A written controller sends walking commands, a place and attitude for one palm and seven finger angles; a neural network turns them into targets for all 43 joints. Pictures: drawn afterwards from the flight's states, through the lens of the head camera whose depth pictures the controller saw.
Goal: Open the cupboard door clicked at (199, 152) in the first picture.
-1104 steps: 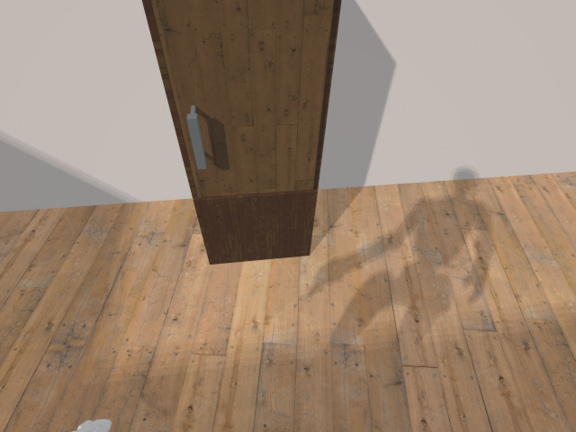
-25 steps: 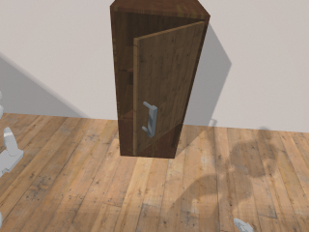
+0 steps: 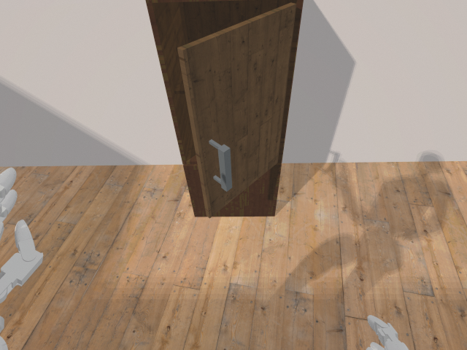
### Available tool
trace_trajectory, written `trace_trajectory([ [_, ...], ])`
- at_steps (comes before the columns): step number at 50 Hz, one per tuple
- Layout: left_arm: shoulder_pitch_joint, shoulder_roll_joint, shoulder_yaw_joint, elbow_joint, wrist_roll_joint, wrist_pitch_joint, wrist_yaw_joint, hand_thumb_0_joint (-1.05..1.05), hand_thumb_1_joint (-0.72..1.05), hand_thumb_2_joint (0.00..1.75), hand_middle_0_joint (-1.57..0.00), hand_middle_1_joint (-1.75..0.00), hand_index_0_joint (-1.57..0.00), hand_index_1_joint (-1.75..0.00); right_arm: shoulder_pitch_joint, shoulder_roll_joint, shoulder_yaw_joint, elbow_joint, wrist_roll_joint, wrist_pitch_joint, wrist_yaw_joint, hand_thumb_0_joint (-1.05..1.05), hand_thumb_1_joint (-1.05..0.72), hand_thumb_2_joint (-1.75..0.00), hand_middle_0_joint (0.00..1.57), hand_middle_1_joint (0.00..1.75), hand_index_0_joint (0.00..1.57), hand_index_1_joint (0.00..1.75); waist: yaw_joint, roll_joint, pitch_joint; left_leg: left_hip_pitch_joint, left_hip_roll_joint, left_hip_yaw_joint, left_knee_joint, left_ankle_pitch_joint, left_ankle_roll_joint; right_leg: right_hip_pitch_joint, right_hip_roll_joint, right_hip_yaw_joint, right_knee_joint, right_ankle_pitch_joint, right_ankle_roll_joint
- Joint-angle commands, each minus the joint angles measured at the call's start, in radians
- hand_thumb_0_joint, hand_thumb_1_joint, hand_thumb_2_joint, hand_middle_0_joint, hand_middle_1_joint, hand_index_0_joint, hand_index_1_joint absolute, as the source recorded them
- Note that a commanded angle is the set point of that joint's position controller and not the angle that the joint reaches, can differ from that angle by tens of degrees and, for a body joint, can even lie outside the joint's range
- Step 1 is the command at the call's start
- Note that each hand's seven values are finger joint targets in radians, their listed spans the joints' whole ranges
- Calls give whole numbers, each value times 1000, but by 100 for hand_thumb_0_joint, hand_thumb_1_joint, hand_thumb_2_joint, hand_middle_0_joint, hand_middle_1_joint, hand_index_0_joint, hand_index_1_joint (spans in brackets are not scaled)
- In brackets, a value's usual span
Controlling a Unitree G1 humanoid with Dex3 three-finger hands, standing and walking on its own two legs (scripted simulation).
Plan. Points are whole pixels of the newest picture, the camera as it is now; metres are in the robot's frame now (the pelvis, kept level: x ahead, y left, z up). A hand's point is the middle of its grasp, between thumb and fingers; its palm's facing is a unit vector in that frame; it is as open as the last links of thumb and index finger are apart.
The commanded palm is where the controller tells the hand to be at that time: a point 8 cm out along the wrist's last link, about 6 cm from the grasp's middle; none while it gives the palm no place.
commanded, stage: let the arm hang, fingers relaxed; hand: left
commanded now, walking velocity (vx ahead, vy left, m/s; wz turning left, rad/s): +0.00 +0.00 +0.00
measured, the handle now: (220, 165) +0.62 +0.08 -0.10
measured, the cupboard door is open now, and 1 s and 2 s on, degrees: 46 46 46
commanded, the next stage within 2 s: look to check the result in 1.10 s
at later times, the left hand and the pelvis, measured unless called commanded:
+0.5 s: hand out of the picture -0.07 +0.24 -0.18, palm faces +0.08 -0.97 -0.22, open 7.2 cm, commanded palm none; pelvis -0.02 +0.05 +0.00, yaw +3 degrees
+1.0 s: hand out of the picture +0.00 +0.24 -0.17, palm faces +0.05 -0.98 -0.21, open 7.4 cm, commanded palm none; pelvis -0.02 +0.06 +0.00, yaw +2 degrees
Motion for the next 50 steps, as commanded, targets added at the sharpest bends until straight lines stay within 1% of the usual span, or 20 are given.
trace_trajectory([
  [1, -38, -10, -261, 536, 69, 178, -148, 0, 90, 90, -20, -30, -20, -30, -51, -154, -62, 20, -11, 5, 102, 0, -90, -90, 20, 30, 20, 30, -17, 7, -95, 105, 57, -97, 15, 489, 23, -65, -157, 129, 139, 546, 56],
  [2, -74, -24, -269, 578, 63, 186, -150, 0, 90, 90, -20, -30, -20, -30, -41, -146, -44, 22, -12, 49, 101, 0, -90, -90, 20, 30, 20, 30, 7, -44, -92, 70, 68, -108, 35, 478, 26, -59, -144, 96, 135, 457, 53],
  [3, -85, -26, -280, 615, 62, 187, -152, 0, 90, 90, -20, -30, -20, -30, -49, -127, -32, 5, -14, 67, 95, 0, -90, -90, 20, 30, 20, 30, 22, -140, -99, 44, 67, -100, 50, 385, 28, -43, -158, 114, 97, 412, 44],
  [4, -118, -3, -283, 666, 63, 185, -155, 0, 90, 90, -20, -30, -20, -30, -49, -128, -25, -3, -19, 78, 92, 0, -90, -90, 20, 30, 20, 30, 20, -217, -92, 9, 46, -83, 58, 323, 19, 1, -183, 125, 75, 472, 30],
  [5, -155, 25, -283, 721, 60, 186, -158, 0, 90, 90, -20, -30, -20, -30, -59, -134, -23, -1, -21, 90, 89, 0, -90, -90, 20, 30, 20, 30, 17, -260, -82, -14, 16, -72, 54, 238, 10, 38, -204, 143, 61, 549, 14],
  [6, -203, 56, -284, 784, 57, 185, -157, 0, 90, 90, -20, -30, -20, -30, -72, -142, -27, 14, -22, 101, 88, 0, -90, -90, 20, 30, 20, 30, 10, -247, -80, -26, -4, -63, 39, 167, 2, 73, -221, 158, 57, 593, 1],
  [7, -233, 64, -289, 852, 52, 189, -155, 0, 90, 90, -20, -30, -20, -30, -82, -135, -25, 37, -24, 111, 86, 0, -90, -90, 20, 30, 20, 30, 9, -208, -68, 5, 1, -67, -2, 174, 2, 65, -223, 146, 57, 584, -1],
  [9, -291, 46, -311, 978, 43, 203, -147, 0, 90, 90, -20, -30, -20, -30, -92, -119, -7, 100, -30, 126, 84, 0, -90, -90, 20, 30, 20, 30, -2, -59, -53, 101, 44, -95, -81, 301, 2, -4, -172, 104, 43, 331, 34],
  [10, -306, 27, -324, 1040, 38, 209, -145, 0, 90, 90, -20, -30, -20, -30, -101, -111, 4, 130, -30, 130, 82, 0, -90, -90, 20, 30, 20, 30, 1, 38, -37, 112, 66, -117, -109, 341, 8, -11, -140, 92, 29, 226, 55],
  [11, -311, 23, -331, 1096, 37, 212, -143, 0, 90, 90, -20, -30, -20, -30, -108, -107, 10, 152, -27, 134, 79, 0, -90, -90, 20, 30, 20, 30, 8, 97, -22, 91, 75, -133, -137, 329, 12, 10, -120, 92, 5, 163, 65],
  [12, -309, 12, -337, 1156, 34, 212, -143, 0, 90, 90, -20, -30, -20, -30, -110, -93, 17, 181, -25, 135, 75, 0, -90, -90, 20, 30, 20, 30, 9, 123, -16, 75, 77, -130, -158, 287, 12, 35, -120, 95, -24, 135, 64],
  [14, -295, -3, -343, 1256, 30, 207, -143, 0, 90, 90, -20, -30, -20, -30, -100, -71, 22, 231, -20, 138, 67, 0, -90, -90, 20, 30, 20, 30, 7, 122, -9, 80, 64, -117, -183, 188, -1, 54, -127, 111, -79, 114, 52],
  [15, -281, -28, -334, 1290, 32, 207, -141, 0, 90, 90, -20, -30, -20, -30, -89, -56, 18, 251, -23, 140, 63, 0, -90, -90, 20, 30, 20, 30, 6, 161, -1, 79, 61, -113, -196, 137, -3, 53, -128, 106, -101, 85, 46],
  [19, -262, -39, -343, 1397, 30, 208, -143, 0, 90, 90, -20, -30, -20, -30, -38, -38, 16, 322, -19, 144, 58, 0, -90, -90, 20, 30, 20, 30, 2, 144, 36, 56, 63, -127, -246, 26, 0, 49, -122, 89, -140, 27, 41],
  [20, -255, -43, -342, 1417, 31, 206, -142, 0, 90, 90, -20, -30, -20, -30, -20, -30, 10, 335, -20, 142, 57, 0, -90, -90, 20, 30, 20, 30, 1, 89, 24, 63, 66, -130, -254, 26, 3, 56, -123, 83, -143, 25, 41],
  [22, -252, -50, -347, 1450, 32, 206, -143, 0, 90, 90, -20, -30, -20, -30, 2, -38, 9, 358, -17, 140, 55, 0, -90, -90, 20, 30, 20, 30, -1, 43, 41, 64, 72, -142, -271, 5, 8, 41, -122, 74, -146, 2, 43],
  [29, -213, -56, -351, 1520, 30, 208, -139, 0, 90, 90, -20, -30, -20, -30, 44, -33, 9, 414, -16, 134, 53, 0, -90, -90, 20, 30, 20, 30, 4, 37, 67, 52, 71, -149, -310, -49, 13, 22, -122, 68, -129, -25, 44],
  [38, -199, -76, -350, 1534, 31, 210, -132, 0, 90, 90, -20, -30, -20, -30, 79, 0, 9, 444, -18, 129, 53, 0, -90, -90, 20, 30, 20, 30, 10, 24, 104, 25, 68, -153, -326, -48, 14, 14, -120, 67, -99, -9, 50],
  [41, -194, -81, -347, 1529, 32, 209, -130, 0, 90, 90, -20, -30, -20, -30, 87, 8, 8, 446, -17, 127, 52, 0, -90, -90, 20, 30, 20, 30, 11, 42, 107, 27, 68, -153, -324, -31, 14, 12, -117, 69, -95, 1, 49],
  [50, -216, -98, -346, 1519, 29, 200, -126, 0, 90, 90, -20, -30, -20, -30, 93, 37, 10, 459, -17, 122, 52, 0, -90, -90, 20, 30, 20, 30, 1, 17, 95, 73, 60, -114, -279, 97, 9, 9, -128, 80, -105, 57, 49],
])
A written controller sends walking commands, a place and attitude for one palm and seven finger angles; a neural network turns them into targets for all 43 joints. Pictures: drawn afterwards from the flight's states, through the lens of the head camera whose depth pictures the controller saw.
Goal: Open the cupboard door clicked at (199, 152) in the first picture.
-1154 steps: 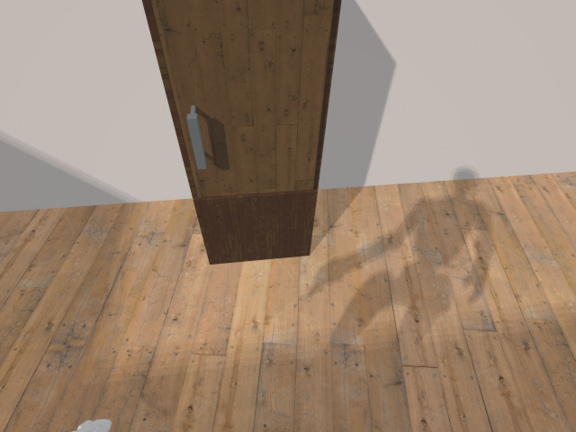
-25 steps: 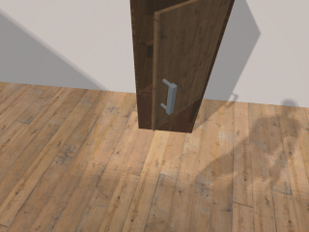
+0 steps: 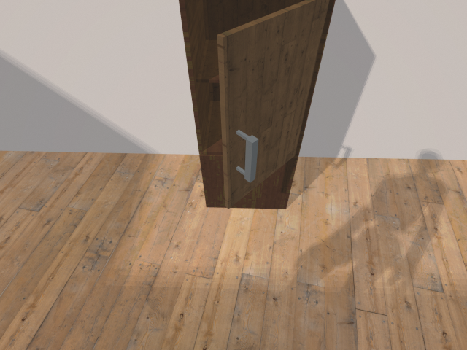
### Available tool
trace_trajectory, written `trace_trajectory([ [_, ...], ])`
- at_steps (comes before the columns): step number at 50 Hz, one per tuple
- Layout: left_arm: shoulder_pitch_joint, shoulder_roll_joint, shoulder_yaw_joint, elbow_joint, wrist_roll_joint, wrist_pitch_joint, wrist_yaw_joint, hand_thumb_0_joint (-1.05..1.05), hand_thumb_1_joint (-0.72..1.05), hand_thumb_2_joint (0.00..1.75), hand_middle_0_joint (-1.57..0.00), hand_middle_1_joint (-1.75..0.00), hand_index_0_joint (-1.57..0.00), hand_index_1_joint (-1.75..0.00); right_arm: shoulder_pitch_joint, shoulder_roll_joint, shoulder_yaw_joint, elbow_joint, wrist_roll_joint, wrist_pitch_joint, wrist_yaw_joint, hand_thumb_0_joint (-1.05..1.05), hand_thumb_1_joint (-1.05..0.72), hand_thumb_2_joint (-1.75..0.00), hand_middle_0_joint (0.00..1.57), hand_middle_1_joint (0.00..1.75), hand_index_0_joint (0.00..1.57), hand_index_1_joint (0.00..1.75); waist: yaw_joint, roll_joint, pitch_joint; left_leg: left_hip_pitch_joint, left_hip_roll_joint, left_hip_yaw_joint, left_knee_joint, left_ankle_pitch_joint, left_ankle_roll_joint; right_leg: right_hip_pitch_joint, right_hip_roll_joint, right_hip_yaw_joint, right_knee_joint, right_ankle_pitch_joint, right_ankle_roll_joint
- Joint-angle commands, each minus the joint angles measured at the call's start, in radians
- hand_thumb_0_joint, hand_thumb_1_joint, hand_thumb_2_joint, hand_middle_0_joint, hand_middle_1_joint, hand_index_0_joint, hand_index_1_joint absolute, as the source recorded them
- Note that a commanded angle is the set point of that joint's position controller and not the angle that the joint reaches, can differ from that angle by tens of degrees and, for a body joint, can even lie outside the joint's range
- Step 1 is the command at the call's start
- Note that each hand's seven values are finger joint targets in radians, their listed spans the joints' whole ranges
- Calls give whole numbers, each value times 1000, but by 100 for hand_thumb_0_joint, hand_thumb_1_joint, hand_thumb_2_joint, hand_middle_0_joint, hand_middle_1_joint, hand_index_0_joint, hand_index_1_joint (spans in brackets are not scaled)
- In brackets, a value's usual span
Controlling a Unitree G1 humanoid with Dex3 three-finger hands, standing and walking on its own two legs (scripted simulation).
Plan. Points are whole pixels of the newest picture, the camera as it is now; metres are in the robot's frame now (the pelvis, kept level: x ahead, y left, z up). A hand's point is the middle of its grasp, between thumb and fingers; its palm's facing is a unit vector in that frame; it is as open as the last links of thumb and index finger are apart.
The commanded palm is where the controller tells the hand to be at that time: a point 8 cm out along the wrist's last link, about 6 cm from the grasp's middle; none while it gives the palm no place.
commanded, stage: let the arm hang, fingers relaxed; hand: left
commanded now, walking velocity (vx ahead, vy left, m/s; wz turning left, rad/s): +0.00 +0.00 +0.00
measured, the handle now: (245, 156) +0.64 +0.00 -0.10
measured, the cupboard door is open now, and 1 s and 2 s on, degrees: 46 46 46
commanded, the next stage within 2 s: look to check the result in 0.10 s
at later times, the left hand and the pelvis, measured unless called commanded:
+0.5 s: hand out of the picture +0.00 +0.16 -0.17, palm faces +0.03 -0.98 -0.20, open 7.4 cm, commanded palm none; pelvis +0.01 -0.02 +0.00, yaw +0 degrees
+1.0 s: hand out of the picture +0.04 +0.17 -0.18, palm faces -0.03 -0.97 -0.23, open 7.4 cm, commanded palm none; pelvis +0.01 -0.03 -0.01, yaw -5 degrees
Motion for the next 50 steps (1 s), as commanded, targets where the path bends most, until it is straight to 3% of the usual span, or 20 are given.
trace_trajectory([
  [1, 86, 109, 18, -16, -6, -10, 2, 0, 90, 90, -20, -30, -20, -30, 71, -100, -23, -17, 2, -12, -4, 0, -90, -90, 20, 30, 20, 30, 12, -2, 46, -44, 116, -112, -87, 60, 4, 5, -74, 92, -81, 32, -33],
  [18, 86, 118, 15, -6, -9, -19, 2, 0, 90, 90, -20, -30, -20, -30, 47, -114, -21, -9, 2, -9, -7, 0, -90, -90, 20, 30, 20, 30, 5, -4, 39, 6, 118, -98, -67, 106, -1, 10, -84, 101, -115, 69, -40],
  [38, 41, 169, 21, -17, -9, -26, -2, 0, 90, 90, -20, -30, -20, -30, 2, -164, -24, -17, 2, -11, -4, 0, -90, -90, 20, 30, 20, 30, 7, -10, 34, 18, 127, -96, -77, 115, -8, 36, -88, 105, -140, 97, -45],
  [41, 55, 137, 24, -21, -9, -10, 1, 0, 90, 90, -20, -30, -20, -30, 27, -124, -23, -15, 1, 2, -11, 0, -90, -90, 20, 30, 20, 30, 6, -15, 22, 34, 136, -61, -37, 111, -17, 11, -86, 128, -117, 146, -44],
  [46, 30, 177, 61, -79, 0, 17, -7, 0, 90, 90, -20, -30, -20, -30, 26, -160, -54, -63, 0, 21, -21, 0, -90, -90, 20, 30, 20, 30, 0, -35, 20, 3, 153, -1, 41, 40, -23, -50, -86, 181, -38, 185, -65],
  [50, 7, 174, 75, -137, 4, 31, -20, 0, 90, 90, -20, -30, -20, -30, 18, -188, -73, -108, -5, 20, -25, 0, -90, -90, 20, 30, 20, 30, -1, 38, 13, 11, 213, -37, 12, 19, 4, -129, -32, 184, 62, 144, -54],
])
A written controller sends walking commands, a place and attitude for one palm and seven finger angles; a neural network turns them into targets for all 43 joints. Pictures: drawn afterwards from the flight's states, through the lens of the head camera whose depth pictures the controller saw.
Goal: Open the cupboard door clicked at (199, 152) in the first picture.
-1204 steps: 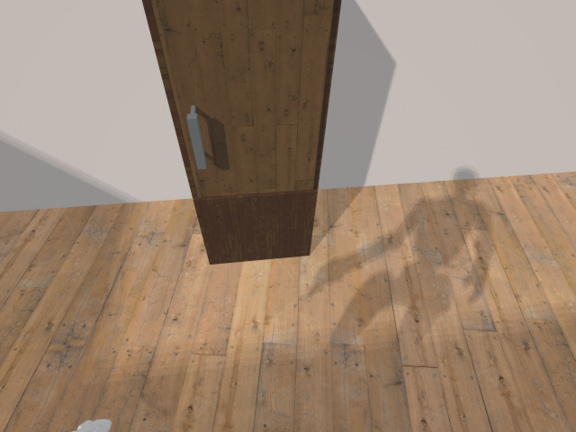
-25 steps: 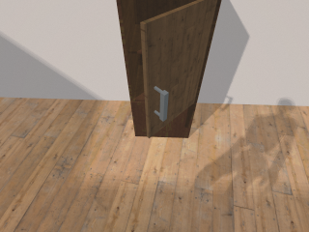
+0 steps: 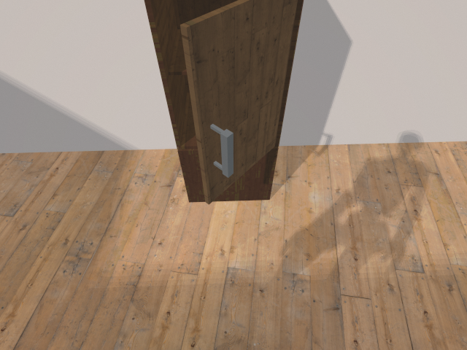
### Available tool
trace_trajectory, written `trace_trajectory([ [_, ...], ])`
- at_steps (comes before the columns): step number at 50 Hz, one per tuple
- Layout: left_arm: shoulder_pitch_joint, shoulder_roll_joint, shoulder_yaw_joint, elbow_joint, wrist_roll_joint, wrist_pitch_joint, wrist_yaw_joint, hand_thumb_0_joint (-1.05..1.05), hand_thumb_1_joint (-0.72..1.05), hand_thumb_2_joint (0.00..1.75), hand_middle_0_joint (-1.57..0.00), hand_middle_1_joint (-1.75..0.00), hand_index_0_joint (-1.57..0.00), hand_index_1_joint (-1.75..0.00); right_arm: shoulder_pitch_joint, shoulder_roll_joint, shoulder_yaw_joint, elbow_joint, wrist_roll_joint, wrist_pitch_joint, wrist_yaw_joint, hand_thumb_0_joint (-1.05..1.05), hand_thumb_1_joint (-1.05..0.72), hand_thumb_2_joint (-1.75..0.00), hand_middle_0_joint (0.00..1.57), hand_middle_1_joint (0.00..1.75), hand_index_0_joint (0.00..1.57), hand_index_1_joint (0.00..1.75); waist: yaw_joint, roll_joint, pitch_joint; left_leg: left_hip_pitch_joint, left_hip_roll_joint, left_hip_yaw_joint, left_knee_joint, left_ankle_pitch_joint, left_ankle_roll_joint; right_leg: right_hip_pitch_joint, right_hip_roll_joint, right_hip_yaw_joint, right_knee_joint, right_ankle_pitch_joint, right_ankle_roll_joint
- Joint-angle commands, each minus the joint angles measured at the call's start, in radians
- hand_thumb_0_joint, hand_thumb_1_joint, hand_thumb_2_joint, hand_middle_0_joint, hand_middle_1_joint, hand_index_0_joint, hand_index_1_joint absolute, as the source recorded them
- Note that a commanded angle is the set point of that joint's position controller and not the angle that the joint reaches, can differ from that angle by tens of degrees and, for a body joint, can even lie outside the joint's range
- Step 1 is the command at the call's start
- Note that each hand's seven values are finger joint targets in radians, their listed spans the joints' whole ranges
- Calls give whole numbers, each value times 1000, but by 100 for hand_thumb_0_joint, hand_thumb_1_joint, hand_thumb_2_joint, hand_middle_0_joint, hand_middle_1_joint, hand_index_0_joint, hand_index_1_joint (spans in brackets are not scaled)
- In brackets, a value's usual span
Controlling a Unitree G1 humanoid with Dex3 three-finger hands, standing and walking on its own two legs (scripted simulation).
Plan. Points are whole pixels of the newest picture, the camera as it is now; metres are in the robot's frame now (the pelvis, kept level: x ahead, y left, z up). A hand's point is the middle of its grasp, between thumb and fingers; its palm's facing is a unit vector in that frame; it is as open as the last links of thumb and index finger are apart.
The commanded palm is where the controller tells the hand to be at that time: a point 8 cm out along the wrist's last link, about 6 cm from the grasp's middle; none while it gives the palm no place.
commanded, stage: walk to a spot facing it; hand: left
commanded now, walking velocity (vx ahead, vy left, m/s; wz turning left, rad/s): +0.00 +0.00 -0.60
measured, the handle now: (221, 151) +0.62 +0.07 -0.09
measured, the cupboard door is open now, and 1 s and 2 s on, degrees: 46 46 46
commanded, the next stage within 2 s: none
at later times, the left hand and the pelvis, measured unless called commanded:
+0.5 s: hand out of the picture +0.07 +0.16 -0.15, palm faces -0.17 -0.94 -0.29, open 7.4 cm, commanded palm none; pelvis -0.01 -0.03 +0.01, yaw -15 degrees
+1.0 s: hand (185, 325) +0.19 +0.12 -0.17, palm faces -0.49 -0.81 -0.30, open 7.4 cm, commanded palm none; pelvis -0.02 -0.03 -0.02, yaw -32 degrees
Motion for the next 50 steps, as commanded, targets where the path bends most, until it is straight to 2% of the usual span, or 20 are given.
trace_trajectory([
  [1, 2, 131, 38, -110, 1, -2, -5, 0, 90, 90, -20, -30, -20, -30, 76, -156, -49, -66, -3, -6, -12, 0, -90, -90, 20, 30, 20, 30, -12, 66, -23, 27, 169, -117, -88, 69, 65, -116, -75, 115, 38, 139, -4],
  [5, -15, 102, 44, -161, 6, 13, -22, 0, 90, 90, -20, -30, -20, -30, 56, -205, -67, -107, -12, -16, -10, 0, -90, -90, 20, 30, 20, 30, 2, 184, -29, -9, 316, -197, -169, 125, 159, -153, -24, 39, 284, -172, 23],
  [8, 57, 106, 52, -160, 5, 3, -26, 0, 90, 90, -20, -30, -20, -30, -3, -209, -69, -144, -10, -16, -9, 0, -90, -90, 20, 30, 20, 30, 52, 91, -52, -56, 257, -78, 13, 245, 107, -21, -43, 52, 94, -1, 16],
  [10, 105, 261, 79, -149, 14, -14, -7, 0, 90, 90, -20, -30, -20, -30, -34, -120, -63, -196, 10, -2, 2, 0, -90, -90, 20, 30, 20, 30, 66, -344, -50, -318, -11, 70, 411, -308, -28, 104, -344, 502, -176, 366, -111],
  [11, 145, 247, 83, -141, 3, -15, 7, 0, 90, 90, -20, -30, -20, -30, -68, -151, -66, -202, 5, 14, -2, 0, -90, -90, 20, 30, 20, 30, 97, -332, -69, -340, -13, -70, 593, -354, -19, 90, -352, 561, -205, 395, -128],
  [12, 91, 234, 81, -152, 3, -12, 12, 0, 90, 90, -20, -30, -20, -30, -80, -145, -69, -197, 9, 14, -1, 0, -90, -90, 20, 30, 20, 30, 62, -213, -34, -389, 1, -128, 667, -296, -18, 99, -326, 532, -168, 403, -169],
  [15, 37, 200, 69, -186, 0, -25, 18, 0, 90, 90, -20, -30, -20, -30, -75, -111, -56, -197, 7, 11, 9, 0, -90, -90, 20, 30, 20, 30, 25, -60, -94, -370, 11, -136, 652, -180, -40, 131, -253, 426, -117, 459, -171],
  [27, 67, 230, 81, -224, 10, -16, 6, 0, 90, 90, -20, -30, -20, -30, -147, -125, -53, -267, 19, -2, 4, 0, -90, -90, 20, 30, 20, 30, 46, -133, -136, -279, -43, -149, 361, -181, -37, 148, -188, 532, -112, 419, -162],
  [31, 9, 229, 80, -244, 8, -9, 3, 0, 90, 90, -20, -30, -20, -30, -83, -129, -54, -263, 25, -10, 0, 0, -90, -90, 20, 30, 20, 30, 5, -135, -122, -103, -58, -157, 136, -104, -24, -3, -150, 552, -83, 355, -114],
  [33, -35, 201, 70, -265, -4, -6, -1, 0, 90, 90, -20, -30, -20, -30, 14, -171, -59, -238, 21, -25, -8, 0, -90, -90, 20, 30, 20, 30, -42, -39, -151, 167, 25, -213, -104, -9, 10, -207, -57, 468, -1, 169, -30],
  [34, -21, 146, 58, -286, -12, -7, -14, 0, 90, 90, -20, -30, -20, -30, 22, -264, -75, -248, 4, -33, -13, 0, -90, -90, 20, 30, 20, 30, -40, 210, -135, 274, 264, -463, -190, 20, 98, -404, 79, 308, 162, -102, 29],
  [35, -61, 160, 55, -317, -4, -13, -25, 0, 90, 90, -20, -30, -20, -30, 36, -299, -78, -264, -5, -27, -17, 0, -90, -90, 20, 30, 20, 30, -43, 240, -96, 179, 450, -579, -224, 151, 214, -435, 68, 136, 413, -343, 75],
  [36, -72, 169, 59, -342, 3, -19, -33, 0, 90, 90, -20, -30, -20, -30, 10, -304, -74, -293, -11, -26, -10, 0, -90, -90, 20, 30, 20, 30, -30, 106, -84, 37, 478, -557, -197, 155, 261, -386, 0, 138, 549, -316, 90],
  [40, -79, 139, 49, -306, -2, 2, -55, 0, 90, 90, -20, -30, -20, -30, -50, -229, -51, -290, -20, -29, -8, 0, -90, -90, 20, 30, 20, 30, 13, 230, -76, 37, 237, -164, -76, 533, 138, -310, -29, 48, 516, -229, 93],
  [42, -110, 125, 40, -309, -3, -2, -60, 0, 90, 90, -20, -30, -20, -30, 10, -250, -61, -273, -19, -28, -5, 0, -90, -90, 20, 30, 20, 30, -21, 206, -95, 59, 229, -129, -32, 595, 119, -225, -2, -17, 370, -202, 82],
  [45, -46, 145, 44, -289, -7, -9, -62, 0, 90, 90, -20, -30, -20, -30, 7, -275, -71, -268, -9, -18, 2, 0, -90, -90, 20, 30, 20, 30, 14, 185, -108, -9, 222, -89, 70, 455, 71, -30, 13, -44, 137, -44, 61],
  [46, 14, 180, 52, -269, -5, -15, -58, 0, 90, 90, -20, -30, -20, -30, 0, -273, -71, -276, -3, -15, 8, 0, -90, -90, 20, 30, 20, 30, 43, 115, -122, -89, 181, -53, 178, 351, 31, 105, -1, -20, 14, 97, 44],
  [47, 72, 288, 73, -253, 6, -24, -42, 0, 90, 90, -20, -30, -20, -30, 4, -210, -63, -299, 10, -14, 15, 0, -90, -90, 20, 30, 20, 30, 64, -164, -154, -301, 70, 46, 401, 29, -37, 278, -221, 291, -77, 356, -41],
  [48, 132, 365, 86, -237, -2, -24, -26, 0, 90, 90, -20, -30, -20, -30, -58, -177, -50, -338, 17, -9, 13, 0, -90, -90, 20, 30, 20, 30, 112, -340, -161, -401, 1, -15, 603, -433, -56, 249, -427, 530, -128, 587, -171],
  [50, 30, 316, 81, -261, 5, -9, -8, 0, 90, 90, -20, -30, -20, -30, -58, -190, -54, -309, 18, -3, 6, 0, -90, -90, 20, 30, 20, 30, 65, -295, -130, -398, 40, -124, 691, -339, -39, 118, -328, 499, -118, 285, -200],
])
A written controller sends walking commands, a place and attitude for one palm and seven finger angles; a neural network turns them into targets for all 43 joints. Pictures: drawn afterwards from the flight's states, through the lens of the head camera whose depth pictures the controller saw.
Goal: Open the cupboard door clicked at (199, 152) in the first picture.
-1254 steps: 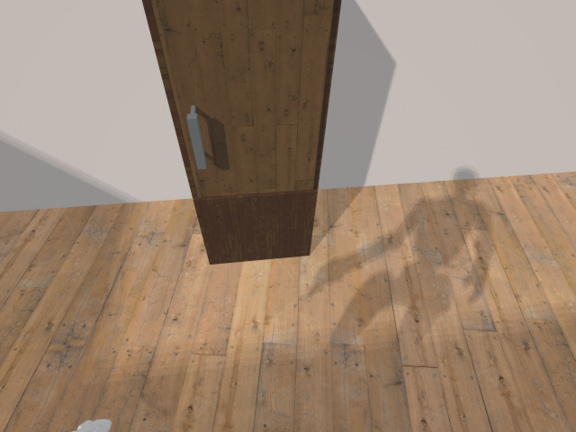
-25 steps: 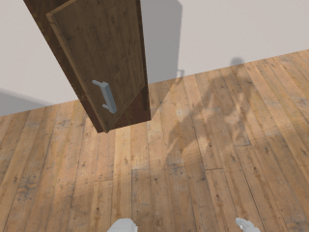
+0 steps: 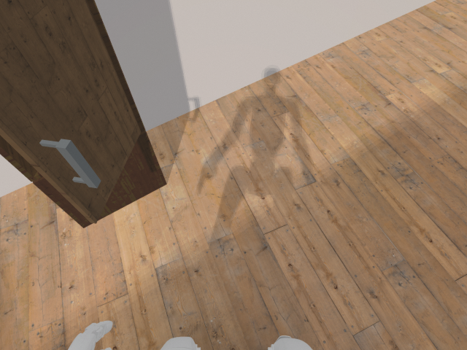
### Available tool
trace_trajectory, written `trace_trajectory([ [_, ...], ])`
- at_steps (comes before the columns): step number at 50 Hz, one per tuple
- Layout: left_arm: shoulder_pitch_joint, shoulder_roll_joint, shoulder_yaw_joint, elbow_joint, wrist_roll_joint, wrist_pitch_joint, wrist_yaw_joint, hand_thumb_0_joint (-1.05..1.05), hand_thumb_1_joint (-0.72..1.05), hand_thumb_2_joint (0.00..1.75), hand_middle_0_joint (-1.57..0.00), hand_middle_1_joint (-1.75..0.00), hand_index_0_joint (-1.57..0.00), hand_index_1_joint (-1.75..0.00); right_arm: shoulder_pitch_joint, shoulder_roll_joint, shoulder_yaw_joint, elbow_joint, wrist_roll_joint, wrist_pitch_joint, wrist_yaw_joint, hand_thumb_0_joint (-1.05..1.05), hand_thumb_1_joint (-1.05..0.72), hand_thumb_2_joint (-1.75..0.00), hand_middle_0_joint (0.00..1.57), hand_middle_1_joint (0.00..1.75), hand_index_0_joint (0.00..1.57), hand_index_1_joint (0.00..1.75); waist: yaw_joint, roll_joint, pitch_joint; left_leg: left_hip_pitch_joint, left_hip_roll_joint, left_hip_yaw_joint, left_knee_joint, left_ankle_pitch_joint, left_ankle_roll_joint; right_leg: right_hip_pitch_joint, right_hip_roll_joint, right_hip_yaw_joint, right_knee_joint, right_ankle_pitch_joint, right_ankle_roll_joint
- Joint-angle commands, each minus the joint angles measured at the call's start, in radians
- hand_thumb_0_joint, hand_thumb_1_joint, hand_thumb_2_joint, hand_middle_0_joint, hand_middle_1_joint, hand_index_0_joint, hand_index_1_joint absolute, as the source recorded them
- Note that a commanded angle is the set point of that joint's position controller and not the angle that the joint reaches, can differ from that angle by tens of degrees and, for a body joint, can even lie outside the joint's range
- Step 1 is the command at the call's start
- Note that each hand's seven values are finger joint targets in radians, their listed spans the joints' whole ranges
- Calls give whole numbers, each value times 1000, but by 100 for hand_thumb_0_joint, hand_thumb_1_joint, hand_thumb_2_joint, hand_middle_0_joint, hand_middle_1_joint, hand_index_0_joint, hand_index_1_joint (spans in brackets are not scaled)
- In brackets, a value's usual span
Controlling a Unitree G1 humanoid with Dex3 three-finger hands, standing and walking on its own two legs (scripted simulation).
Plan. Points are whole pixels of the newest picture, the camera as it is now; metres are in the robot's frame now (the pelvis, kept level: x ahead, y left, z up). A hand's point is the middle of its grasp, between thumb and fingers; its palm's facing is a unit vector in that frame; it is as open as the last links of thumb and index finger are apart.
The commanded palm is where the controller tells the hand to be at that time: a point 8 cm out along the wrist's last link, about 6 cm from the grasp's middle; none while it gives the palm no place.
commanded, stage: walk to a spot facing it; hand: left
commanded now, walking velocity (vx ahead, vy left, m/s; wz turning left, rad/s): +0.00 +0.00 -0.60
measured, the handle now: (72, 164) +0.49 +0.42 -0.07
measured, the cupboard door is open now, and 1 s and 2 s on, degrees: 46 46 46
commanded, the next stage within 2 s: turn to face it in 1.86 s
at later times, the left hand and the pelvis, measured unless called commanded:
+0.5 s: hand (187, 295) +0.22 +0.11 -0.14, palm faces -0.36 -0.91 -0.22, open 7.4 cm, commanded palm none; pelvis +0.04 -0.04 +0.01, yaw -19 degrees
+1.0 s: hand (238, 238) +0.35 +0.02 -0.15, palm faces -0.52 -0.83 -0.18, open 7.4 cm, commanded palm none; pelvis +0.20 -0.12 +0.02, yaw -34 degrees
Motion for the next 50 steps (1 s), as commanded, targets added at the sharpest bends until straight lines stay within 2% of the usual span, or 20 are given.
trace_trajectory([
  [1, 61, 189, 46, -48, 5, 7, 42, 0, 90, 90, -20, -30, -20, -30, -48, -110, -37, -99, 8, -26, -7, 0, -90, -90, 20, 30, 20, 30, 48, -296, -206, -218, -28, -52, 281, -43, 18, 241, -285, 406, -286, 242, -206],
  [8, -39, 156, 32, -75, 0, 16, 32, 0, 90, 90, -20, -30, -20, -30, 113, -60, -24, -33, 8, -34, -1, 0, -90, -90, 20, 30, 20, 30, -46, -154, -167, 144, -107, 17, -268, 207, 24, -28, -148, 350, -255, 26, -103],
  [9, -51, 121, 23, -89, -7, 22, 27, 0, 90, 90, -20, -30, -20, -30, 159, -99, -29, -26, 2, -43, -6, 0, -90, -90, 20, 30, 20, 30, -69, -60, -166, 246, -45, -62, -426, 162, 49, -145, -81, 309, -195, -145, -57],
  [10, -40, 54, 7, -112, -15, 26, 15, 0, 90, 90, -20, -30, -20, -30, 189, -199, -47, -29, -21, -52, -9, 0, -90, -90, 20, 30, 20, 30, -79, 242, -148, 294, 198, -369, -621, -77, 135, -300, 63, 158, 61, -324, 4],
  [11, -80, 67, 7, -147, -8, 15, 4, 0, 90, 90, -20, -30, -20, -30, 193, -250, -53, -50, -22, -59, -19, 0, -90, -90, 20, 30, 20, 30, -81, 269, -129, 194, 382, -551, -719, -169, 230, -303, 39, 53, 284, -340, 36],
  [12, -87, 75, 21, -150, 1, 4, -14, 0, 90, 90, -20, -30, -20, -30, 156, -257, -52, -69, -29, -67, -13, 0, -90, -90, 20, 30, 20, 30, -62, 148, -132, 118, 391, -561, -719, -173, 278, -270, -12, 78, 405, -296, 33],
  [16, -84, 25, 13, -101, 4, 1, -44, 0, 90, 90, -20, -30, -20, -30, 89, -162, -29, -62, -27, -83, -7, 0, -90, -90, 20, 30, 20, 30, -20, 203, -96, 149, 188, -132, -638, 92, 162, -246, -55, -15, 364, -153, 52],
  [21, -123, -3, -4, -102, 1, -20, -49, 0, 90, 90, -20, -30, -20, -30, 184, -179, -43, -19, -28, -84, 8, 0, -90, -90, 20, 30, 20, 30, -62, 152, -135, 179, 199, 20, -537, 221, 146, -30, -10, -124, 0, -190, 34],
  [23, -10, 21, 8, -55, 2, -26, -42, 0, 90, 90, -20, -30, -20, -30, 156, -174, -43, -20, -22, -79, 13, 0, -90, -90, 20, 30, 20, 30, -1, 99, -159, 63, 159, 92, -378, 185, 99, 212, 26, -149, -161, -79, 11],
  [24, 124, 92, 30, -12, 4, -35, -30, 0, 90, 90, -20, -30, -20, -30, 119, -143, -36, -40, -10, -80, 20, 0, -90, -90, 20, 30, 20, 30, 70, -55, -205, -136, 95, 176, -182, 137, 54, 468, -68, -1, -252, -164, -40],
  [25, 266, 233, 65, 31, 6, -41, -11, 0, 90, 90, -20, -30, -20, -30, 9, -54, -16, -106, 6, -82, 29, 0, -90, -90, 20, 30, 20, 30, 151, -420, -200, -453, -57, 237, 141, -163, 0, 622, -362, 478, -399, -204, -177],
  [26, 323, 240, 67, 40, -11, -42, 9, 0, 90, 90, -20, -30, -20, -30, -96, -108, -25, -141, -3, -80, 23, 0, -90, -90, 20, 30, 20, 30, 184, -294, -158, -525, -24, 41, 272, -151, 13, 551, -439, 614, -440, -161, -254],
  [31, 100, 118, 32, 8, 4, -64, 22, 0, 90, 90, -20, -30, -20, -30, -42, -50, -37, -61, -10, -73, 41, 0, -90, -90, 20, 30, 20, 30, 23, -193, -97, -262, -9, 5, 122, 135, 7, 214, -245, 290, -426, -48, -184],
  [39, 69, 98, 34, 34, -4, -68, 9, 0, 90, 90, -20, -30, -20, -30, 65, -64, -40, -20, -7, -110, 32, 0, -90, -90, 20, 30, 20, 30, -60, -72, -112, 199, -91, 53, -343, 314, 22, 26, -142, 228, -286, -82, -122],
  [40, 69, 55, 24, 26, -6, -67, 5, 0, 90, 90, -20, -30, -20, -30, 175, -118, -52, 15, -13, -119, 18, 0, -90, -90, 20, 30, 20, 30, -107, 44, -161, 377, -14, -54, -415, 201, 58, -77, -71, 177, -88, -49, -86],
  [41, 99, -13, 8, 15, -12, -67, -2, 0, 90, 90, -20, -30, -20, -30, 320, -236, -80, 41, -34, -124, 9, 0, -90, -90, 20, 30, 20, 30, -153, 321, -245, 526, 268, -429, -530, 50, 160, -262, 62, 15, 274, -266, -25],
  [42, 55, -4, 7, -20, -9, -75, -6, 0, 90, 90, -20, -30, -20, -30, 365, -242, -69, 44, -36, -112, -1, 0, -90, -90, 20, 30, 20, 30, -154, 245, -235, 495, 390, -614, -634, -45, 249, -348, 43, 48, 475, -332, -24],
  [43, 6, 3, 8, -26, 2, -81, -9, 0, 90, 90, -20, -30, -20, -30, 303, -216, -64, 26, -34, -111, 6, 0, -90, -90, 20, 30, 20, 30, -131, 127, -157, 354, 386, -602, -652, -97, 276, -385, -19, 60, 591, -288, -31],
  [46, 13, -19, 10, 7, 12, -68, -27, 0, 90, 90, -20, -30, -20, -30, 147, -93, -30, 6, -27, -128, 5, 0, -90, -90, 20, 30, 20, 30, -33, 159, -62, 194, 253, -284, -659, 145, 198, -367, -104, 54, 586, -80, -3],
  [50, -26, -63, -16, 2, 4, -55, -38, 0, 90, 90, -20, -30, -20, -30, 167, -101, -29, 49, -24, -132, 13, 0, -90, -90, 20, 30, 20, 30, -30, 147, -141, 204, 167, 20, -614, 424, 169, -158, -91, -49, 166, -58, 11],
])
